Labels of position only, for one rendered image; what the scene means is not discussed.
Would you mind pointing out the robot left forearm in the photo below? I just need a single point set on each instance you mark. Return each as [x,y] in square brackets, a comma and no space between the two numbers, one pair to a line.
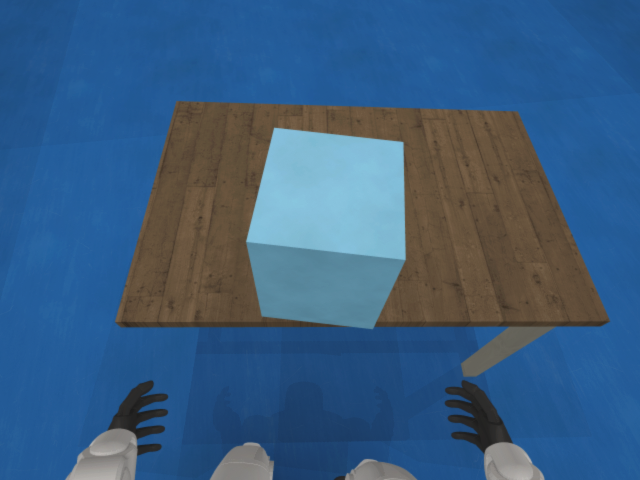
[111,456]

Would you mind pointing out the table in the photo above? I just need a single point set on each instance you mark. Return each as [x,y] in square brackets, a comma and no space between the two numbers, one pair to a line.
[487,244]

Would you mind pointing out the left robot hand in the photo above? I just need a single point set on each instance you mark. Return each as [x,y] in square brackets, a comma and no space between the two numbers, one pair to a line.
[128,418]

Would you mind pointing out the robot right forearm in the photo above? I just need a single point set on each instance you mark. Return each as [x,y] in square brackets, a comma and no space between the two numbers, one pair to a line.
[507,461]

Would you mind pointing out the right robot shin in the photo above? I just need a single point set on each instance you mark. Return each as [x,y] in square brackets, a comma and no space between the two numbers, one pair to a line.
[364,461]

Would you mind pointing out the right robot hand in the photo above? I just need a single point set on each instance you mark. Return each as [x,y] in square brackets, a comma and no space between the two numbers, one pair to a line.
[487,423]

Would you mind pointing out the carton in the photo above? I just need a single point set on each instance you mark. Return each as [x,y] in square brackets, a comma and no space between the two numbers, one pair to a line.
[327,237]

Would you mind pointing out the robot left thigh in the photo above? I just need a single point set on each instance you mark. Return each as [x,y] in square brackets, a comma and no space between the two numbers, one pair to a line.
[245,462]

